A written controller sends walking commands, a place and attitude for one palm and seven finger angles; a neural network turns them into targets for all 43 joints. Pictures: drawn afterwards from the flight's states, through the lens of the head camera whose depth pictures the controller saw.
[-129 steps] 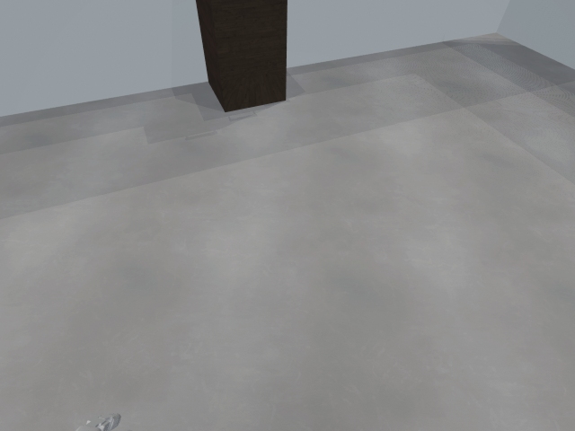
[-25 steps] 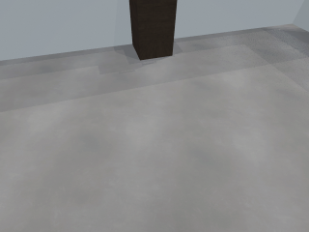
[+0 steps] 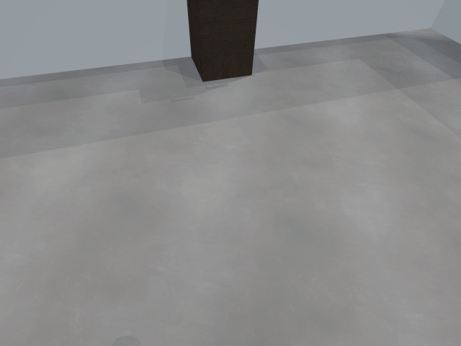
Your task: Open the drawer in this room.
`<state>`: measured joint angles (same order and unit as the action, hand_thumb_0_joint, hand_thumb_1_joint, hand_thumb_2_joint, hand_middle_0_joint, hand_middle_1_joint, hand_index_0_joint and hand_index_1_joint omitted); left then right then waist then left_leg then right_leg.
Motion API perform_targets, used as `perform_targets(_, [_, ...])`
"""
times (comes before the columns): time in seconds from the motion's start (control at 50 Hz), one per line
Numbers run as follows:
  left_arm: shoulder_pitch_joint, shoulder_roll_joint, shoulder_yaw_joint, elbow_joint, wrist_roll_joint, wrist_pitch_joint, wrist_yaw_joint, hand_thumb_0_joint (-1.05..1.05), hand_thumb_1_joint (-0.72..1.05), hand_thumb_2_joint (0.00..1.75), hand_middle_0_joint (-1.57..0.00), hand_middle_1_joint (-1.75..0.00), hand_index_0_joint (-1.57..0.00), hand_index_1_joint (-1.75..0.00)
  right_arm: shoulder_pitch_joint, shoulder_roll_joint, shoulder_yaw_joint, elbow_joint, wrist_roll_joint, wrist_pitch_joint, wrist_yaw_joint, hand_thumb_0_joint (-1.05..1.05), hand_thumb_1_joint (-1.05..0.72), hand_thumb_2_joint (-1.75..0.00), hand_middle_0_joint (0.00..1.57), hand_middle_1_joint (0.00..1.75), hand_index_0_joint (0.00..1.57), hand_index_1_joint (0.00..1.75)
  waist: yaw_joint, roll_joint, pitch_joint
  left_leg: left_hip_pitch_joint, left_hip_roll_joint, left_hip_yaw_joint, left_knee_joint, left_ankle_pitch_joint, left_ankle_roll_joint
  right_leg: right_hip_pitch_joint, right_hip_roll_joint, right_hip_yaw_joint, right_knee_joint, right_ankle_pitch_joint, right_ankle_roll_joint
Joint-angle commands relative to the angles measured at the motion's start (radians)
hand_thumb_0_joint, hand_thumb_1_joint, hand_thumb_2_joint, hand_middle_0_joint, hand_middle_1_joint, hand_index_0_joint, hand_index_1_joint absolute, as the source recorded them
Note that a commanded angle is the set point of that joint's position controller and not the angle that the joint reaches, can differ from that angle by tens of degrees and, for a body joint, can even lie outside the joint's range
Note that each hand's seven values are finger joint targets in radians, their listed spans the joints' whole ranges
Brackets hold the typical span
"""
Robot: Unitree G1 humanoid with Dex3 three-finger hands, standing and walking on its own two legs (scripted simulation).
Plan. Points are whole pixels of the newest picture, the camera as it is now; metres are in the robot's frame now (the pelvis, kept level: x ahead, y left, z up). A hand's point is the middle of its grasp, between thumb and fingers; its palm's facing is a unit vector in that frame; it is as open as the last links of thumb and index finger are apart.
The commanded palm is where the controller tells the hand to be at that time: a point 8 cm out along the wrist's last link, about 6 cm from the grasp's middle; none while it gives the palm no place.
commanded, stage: stand and wait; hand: left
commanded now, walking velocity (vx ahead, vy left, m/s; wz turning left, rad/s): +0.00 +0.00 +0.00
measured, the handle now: out of the picture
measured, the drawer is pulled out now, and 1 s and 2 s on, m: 0.00 0.00 0.00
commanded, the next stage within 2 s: turn or walk to find it in 0.44 s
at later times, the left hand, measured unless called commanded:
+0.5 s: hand out of the picture +0.10 +0.25 -0.15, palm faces -0.03 -0.94 -0.34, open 7.4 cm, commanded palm none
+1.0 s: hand out of the picture +0.01 +0.22 -0.19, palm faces +0.15 -0.97 -0.20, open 7.4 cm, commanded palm none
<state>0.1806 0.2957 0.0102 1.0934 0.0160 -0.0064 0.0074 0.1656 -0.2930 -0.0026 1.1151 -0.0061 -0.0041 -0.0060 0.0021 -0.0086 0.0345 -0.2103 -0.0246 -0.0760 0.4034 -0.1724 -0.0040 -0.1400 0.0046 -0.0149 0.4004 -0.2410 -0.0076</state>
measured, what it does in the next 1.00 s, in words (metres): stands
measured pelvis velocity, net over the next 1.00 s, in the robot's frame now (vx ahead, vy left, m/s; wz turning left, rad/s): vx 0.01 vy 0.03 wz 0.15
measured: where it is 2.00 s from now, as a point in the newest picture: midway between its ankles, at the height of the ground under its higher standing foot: outside the picture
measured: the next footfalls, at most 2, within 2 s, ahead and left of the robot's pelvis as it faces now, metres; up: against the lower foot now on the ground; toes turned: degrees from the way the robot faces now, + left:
right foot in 1.26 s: +0.04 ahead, -0.12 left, +0.00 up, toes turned +8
left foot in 1.60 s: -0.04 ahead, +0.15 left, +0.00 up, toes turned +29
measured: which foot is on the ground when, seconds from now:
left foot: down 0.00-1.00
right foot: down 0.00-0.88, up 0.90-1.00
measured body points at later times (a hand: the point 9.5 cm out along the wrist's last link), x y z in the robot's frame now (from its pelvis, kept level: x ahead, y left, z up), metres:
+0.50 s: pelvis +0.02 +0.00 +0.00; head +0.03 +0.00 +0.45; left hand +0.10 +0.30 -0.13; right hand +0.11 -0.30 -0.13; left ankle +0.03 +0.12 -0.74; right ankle -0.01 -0.11 -0.74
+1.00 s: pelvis +0.01 +0.03 -0.01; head +0.04 +0.05 +0.44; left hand +0.00 +0.27 -0.18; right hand +0.08 -0.20 -0.16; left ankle +0.02 +0.11 -0.74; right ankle -0.02 -0.11 -0.70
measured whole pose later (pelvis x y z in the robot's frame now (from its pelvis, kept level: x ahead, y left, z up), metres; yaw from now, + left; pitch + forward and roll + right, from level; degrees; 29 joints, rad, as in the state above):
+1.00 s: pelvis +0.01 +0.03 -0.01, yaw +9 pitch -1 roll +0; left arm 0.22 0.22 0.01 1.05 0.02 0.05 0.03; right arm 0.21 -0.16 0.00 1.05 -0.01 0.02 -0.01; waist 0.00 -0.05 0.07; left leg -0.27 -0.03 0.05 0.54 -0.25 0.06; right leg -0.30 -0.06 -0.04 0.89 -0.52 0.02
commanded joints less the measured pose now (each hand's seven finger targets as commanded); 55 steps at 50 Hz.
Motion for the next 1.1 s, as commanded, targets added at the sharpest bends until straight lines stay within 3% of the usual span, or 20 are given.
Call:
perform_targets(0.0, [-0.022, 0.197, 0.033, -0.056, -0.004, -0.016, 0.006, 0.00, 0.90, 0.90, -0.20, -0.30, -0.20, -0.30, -0.040, -0.206, -0.032, -0.066, -0.001, -0.026, -0.011, 0.00, -0.90, -0.90, 0.20, 0.30, 0.20, 0.30, 0.010, 0.023, -0.031, 0.013, 0.118, -0.108, -0.075, 0.092, 0.035, 0.001, -0.117, 0.112, -0.095, 0.021, -0.024])
perform_targets(0.2, [-0.062, 0.236, 0.031, -0.065, -0.005, -0.021, 0.005, 0.00, 0.90, 0.90, -0.20, -0.30, -0.20, -0.30, -0.081, -0.241, -0.030, -0.077, 0.001, -0.028, -0.008, 0.00, -0.90, -0.90, 0.20, 0.30, 0.20, 0.30, 0.007, -0.007, -0.058, 0.069, 0.126, -0.092, -0.072, 0.187, 0.032, 0.023, -0.125, 0.110, -0.097, 0.134, -0.020])
perform_targets(0.46, [-0.077, 0.255, 0.031, -0.074, -0.007, -0.016, 0.007, 0.00, 0.90, 0.90, -0.20, -0.30, -0.20, -0.30, -0.099, -0.257, -0.025, -0.084, 0.000, -0.025, -0.008, 0.00, -0.90, -0.90, 0.20, 0.30, 0.20, 0.30, 0.006, 0.018, -0.077, 0.087, 0.125, -0.088, -0.060, 0.273, 0.030, 0.062, -0.133, 0.091, -0.079, 0.214, -0.017])
perform_targets(0.58, [-0.009, 0.151, 0.022, -0.081, -0.008, 0.023, 0.023, 0.00, 0.90, 0.90, -0.20, -0.30, -0.20, -0.30, -0.042, -0.144, -0.011, -0.097, -0.004, 0.013, -0.004, 0.00, -0.90, -0.90, 0.20, 0.30, 0.20, 0.30, 0.015, 0.018, -0.061, -0.032, 0.113, -0.090, 0.017, 0.285, 0.017, 0.065, -0.152, 0.050, 0.008, 0.212, 0.005])
perform_targets(0.62, [0.007, 0.161, 0.030, -0.093, -0.007, 0.026, 0.026, 0.00, 0.90, 0.90, -0.20, -0.30, -0.20, -0.30, -0.036, -0.138, -0.016, -0.114, -0.004, 0.020, -0.003, 0.00, -0.90, -0.90, 0.20, 0.30, 0.20, 0.30, 0.020, -0.013, -0.072, -0.082, 0.096, -0.083, 0.068, 0.260, 0.014, 0.085, -0.183, 0.063, 0.013, 0.224, -0.010])
perform_targets(0.66, [0.014, 0.177, 0.041, -0.114, -0.004, 0.027, 0.030, 0.00, 0.90, 0.90, -0.20, -0.30, -0.20, -0.30, -0.021, -0.130, -0.025, -0.130, -0.006, 0.027, -0.004, 0.00, -0.90, -0.90, 0.20, 0.30, 0.20, 0.30, 0.021, -0.084, -0.088, -0.114, 0.067, -0.035, 0.167, 0.217, 0.001, 0.097, -0.253, 0.093, 0.012, 0.291, -0.054])
perform_targets(0.68, [0.013, 0.182, 0.043, -0.124, -0.003, 0.027, 0.032, 0.00, 0.90, 0.90, -0.20, -0.30, -0.20, -0.30, -0.019, -0.124, -0.029, -0.138, -0.005, 0.032, -0.005, 0.00, -0.90, -0.90, 0.20, 0.30, 0.20, 0.30, 0.023, -0.123, -0.076, -0.137, 0.053, -0.007, 0.235, 0.115, -0.006, 0.091, -0.293, 0.108, 0.003, 0.336, -0.087])
perform_targets(0.72, [0.016, 0.181, 0.049, -0.141, 0.004, 0.026, 0.036, 0.00, 0.90, 0.90, -0.20, -0.30, -0.20, -0.30, -0.016, -0.105, -0.043, -0.156, -0.007, 0.039, -0.008, 0.00, -0.90, -0.90, 0.20, 0.30, 0.20, 0.30, 0.021, -0.178, -0.039, -0.197, 0.040, 0.046, 0.382, -0.228, -0.016, 0.071, -0.369, 0.128, -0.001, 0.475, -0.161])
perform_targets(0.74, [0.008, 0.169, 0.048, -0.146, 0.009, 0.025, 0.037, 0.00, 0.90, 0.90, -0.20, -0.30, -0.20, -0.30, -0.010, -0.091, -0.046, -0.150, -0.007, 0.042, -0.008, 0.00, -0.90, -0.90, 0.20, 0.30, 0.20, 0.30, 0.018, -0.173, -0.025, -0.189, 0.052, 0.065, 0.432, -0.283, -0.019, 0.040, -0.375, 0.109, -0.004, 0.518, -0.181])
perform_targets(0.78, [-0.006, 0.150, 0.046, -0.153, 0.013, 0.024, 0.036, 0.00, 0.90, 0.90, -0.20, -0.30, -0.20, -0.30, 0.022, -0.054, -0.045, -0.146, -0.004, 0.039, -0.005, 0.00, -0.90, -0.90, 0.20, 0.30, 0.20, 0.30, -0.006, -0.151, 0.004, -0.138, 0.077, 0.085, 0.343, -0.264, -0.022, -0.012, -0.348, 0.058, 0.029, 0.528, -0.163])
perform_targets(0.8, [-0.013, 0.140, 0.045, -0.153, 0.008, 0.025, 0.036, 0.00, 0.90, 0.90, -0.20, -0.30, -0.20, -0.30, 0.060, -0.045, -0.042, -0.134, -0.004, 0.034, -0.003, 0.00, -0.90, -0.90, 0.20, 0.30, 0.20, 0.30, -0.024, -0.125, -0.002, -0.069, 0.086, 0.086, 0.215, -0.149, -0.018, -0.039, -0.324, 0.026, 0.084, 0.474, -0.125])
perform_targets(0.82, [-0.001, 0.122, 0.040, -0.149, 0.001, 0.027, 0.034, 0.00, 0.90, 0.90, -0.20, -0.30, -0.20, -0.30, 0.112, -0.045, -0.040, -0.115, -0.008, 0.025, -0.001, 0.00, -0.90, -0.90, 0.20, 0.30, 0.20, 0.30, -0.041, -0.047, -0.030, 0.045, 0.091, 0.070, 0.084, 0.061, -0.008, -0.090, -0.269, -0.025, 0.175, 0.352, -0.068])
perform_targets(0.84, [0.041, 0.063, 0.031, -0.154, -0.007, 0.034, 0.032, 0.00, 0.90, 0.90, -0.20, -0.30, -0.20, -0.30, 0.149, -0.102, -0.048, -0.111, -0.017, 0.010, -0.003, 0.00, -0.90, -0.90, 0.20, 0.30, 0.20, 0.30, -0.038, 0.174, -0.056, 0.096, 0.228, -0.172, -0.014, 0.302, 0.057, -0.185, -0.128, -0.096, 0.340, 0.052, 0.010])
perform_targets(0.86, [0.059, 0.021, 0.018, -0.156, -0.013, 0.033, 0.033, 0.00, 0.90, 0.90, -0.20, -0.30, -0.20, -0.30, 0.147, -0.140, -0.054, -0.110, -0.013, 0.005, -0.010, 0.00, -0.90, -0.90, 0.20, 0.30, 0.20, 0.30, -0.020, 0.309, -0.073, 0.090, 0.355, -0.325, -0.101, 0.474, 0.151, -0.227, -0.050, -0.068, 0.469, -0.350, 0.047])
perform_targets(0.88, [0.066, 0.030, 0.021, -0.139, -0.008, 0.037, 0.037, 0.00, 0.90, 0.90, -0.20, -0.30, -0.20, -0.30, 0.116, -0.122, -0.049, -0.104, -0.013, 0.008, -0.013, 0.00, -0.90, -0.90, 0.20, 0.30, 0.20, 0.30, -0.015, 0.227, -0.071, 0.018, 0.358, -0.252, -0.133, 0.257, 0.183, -0.156, -0.067, -0.002, 0.535, -0.392, 0.023])
perform_targets(0.9, [0.062, 0.020, 0.022, -0.125, -0.006, 0.044, 0.035, 0.00, 0.90, 0.90, -0.20, -0.30, -0.20, -0.30, 0.078, -0.102, -0.046, -0.119, -0.013, 0.003, -0.021, 0.00, -0.90, -0.90, 0.20, 0.30, 0.20, 0.30, -0.001, 0.243, -0.036, -0.018, 0.326, -0.273, -0.166, 0.122, 0.174, -0.195, -0.081, 0.023, 0.554, -0.358, 0.022])
perform_targets(0.92, [0.049, 0.029, 0.025, -0.114, -0.001, 0.045, 0.029, 0.00, 0.90, 0.90, -0.20, -0.30, -0.20, -0.30, 0.072, -0.085, -0.044, -0.120, -0.013, 0.001, -0.026, 0.00, -0.90, -0.90, 0.20, 0.30, 0.20, 0.30, -0.006, 0.191, -0.010, -0.034, 0.314, -0.268, -0.177, 0.053, 0.164, -0.215, -0.085, 0.033, 0.564, -0.314, 0.024])
perform_targets(1.0, [0.086, -0.023, 0.011, -0.078, 0.000, 0.031, 0.017, 0.00, 0.90, 0.90, -0.20, -0.30, -0.20, -0.30, 0.086, -0.062, -0.042, -0.095, -0.006, -0.009, -0.034, 0.00, -0.90, -0.90, 0.20, 0.30, 0.20, 0.30, -0.002, 0.076, -0.064, 0.091, 0.273, -0.159, -0.136, 0.190, 0.178, -0.225, -0.087, 0.019, 0.461, -0.243, 0.036])
perform_targets(1.04, [0.096, -0.044, 0.008, -0.073, -0.001, 0.032, 0.019, 0.00, 0.90, 0.90, -0.20, -0.30, -0.20, -0.30, 0.093, -0.056, -0.048, -0.088, -0.004, -0.007, -0.032, 0.00, -0.90, -0.90, 0.20, 0.30, 0.20, 0.30, -0.011, 0.089, -0.080, 0.109, 0.262, -0.139, -0.130, 0.182, 0.178, -0.205, -0.079, 0.000, 0.386, -0.238, 0.043])
perform_targets(1.08, [0.088, -0.047, 0.012, -0.075, -0.001, 0.035, 0.023, 0.00, 0.90, 0.90, -0.20, -0.30, -0.20, -0.30, 0.106, -0.055, -0.054, -0.080, -0.006, 0.000, -0.029, 0.00, -0.90, -0.90, 0.20, 0.30, 0.20, 0.30, -0.020, 0.100, -0.045, 0.057, 0.261, -0.157, -0.135, 0.164, 0.176, -0.177, -0.070, -0.012, 0.326, -0.224, 0.045])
